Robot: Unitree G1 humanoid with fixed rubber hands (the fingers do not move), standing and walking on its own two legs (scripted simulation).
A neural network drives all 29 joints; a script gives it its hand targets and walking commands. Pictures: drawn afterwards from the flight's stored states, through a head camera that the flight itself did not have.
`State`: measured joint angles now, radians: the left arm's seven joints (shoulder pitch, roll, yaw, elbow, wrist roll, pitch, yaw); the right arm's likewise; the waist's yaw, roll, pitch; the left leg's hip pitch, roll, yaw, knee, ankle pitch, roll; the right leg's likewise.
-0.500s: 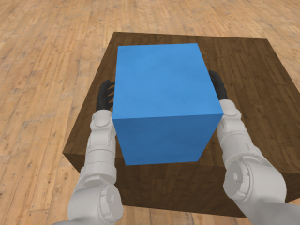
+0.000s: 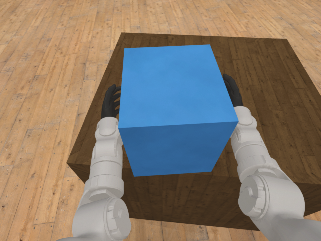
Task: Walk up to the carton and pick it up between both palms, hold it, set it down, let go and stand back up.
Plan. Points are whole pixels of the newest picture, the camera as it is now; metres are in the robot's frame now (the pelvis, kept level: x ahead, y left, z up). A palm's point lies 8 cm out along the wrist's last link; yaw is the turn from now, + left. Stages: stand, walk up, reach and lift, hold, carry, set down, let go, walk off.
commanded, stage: reach and lift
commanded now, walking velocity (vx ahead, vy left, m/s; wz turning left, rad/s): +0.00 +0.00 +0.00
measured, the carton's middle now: (170, 113) +0.42 +0.03 +0.07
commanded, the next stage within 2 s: none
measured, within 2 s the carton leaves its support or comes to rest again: leaves its support in 0.72 s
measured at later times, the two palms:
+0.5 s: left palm (110, 115) +0.38 +0.18 +0.09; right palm (232, 105) +0.43 -0.13 +0.10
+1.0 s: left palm (108, 120) +0.36 +0.18 +0.10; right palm (239, 107) +0.40 -0.13 +0.13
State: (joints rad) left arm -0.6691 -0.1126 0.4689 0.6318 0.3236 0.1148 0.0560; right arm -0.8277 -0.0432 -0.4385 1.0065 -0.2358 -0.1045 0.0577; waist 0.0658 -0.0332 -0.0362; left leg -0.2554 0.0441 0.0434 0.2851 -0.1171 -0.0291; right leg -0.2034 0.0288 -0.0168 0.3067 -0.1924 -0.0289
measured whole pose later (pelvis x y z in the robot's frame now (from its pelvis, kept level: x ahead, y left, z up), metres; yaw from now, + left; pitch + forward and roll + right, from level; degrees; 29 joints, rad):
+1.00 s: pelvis -0.03 +0.00 +0.00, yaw +0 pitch +4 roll +0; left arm -0.71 -0.09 0.47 0.75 0.32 -0.01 0.08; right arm -0.86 -0.08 -0.40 1.17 -0.25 -0.31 -0.01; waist 0.05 -0.07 -0.05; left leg -0.27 0.05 0.03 0.25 -0.06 -0.03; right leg -0.22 0.03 -0.03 0.30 -0.15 -0.03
